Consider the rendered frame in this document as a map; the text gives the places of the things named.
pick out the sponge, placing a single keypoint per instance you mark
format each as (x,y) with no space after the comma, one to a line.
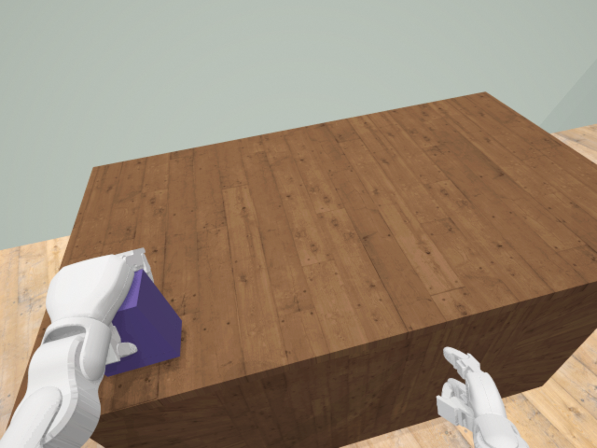
(148,321)

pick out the left robot hand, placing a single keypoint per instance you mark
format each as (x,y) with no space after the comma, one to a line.
(96,288)

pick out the left robot forearm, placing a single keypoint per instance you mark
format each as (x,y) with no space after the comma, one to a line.
(61,407)

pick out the right robot forearm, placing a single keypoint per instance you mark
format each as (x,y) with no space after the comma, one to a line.
(496,431)

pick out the right robot hand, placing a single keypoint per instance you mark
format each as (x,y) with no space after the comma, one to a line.
(461,403)

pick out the table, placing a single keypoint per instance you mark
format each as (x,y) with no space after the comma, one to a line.
(319,272)

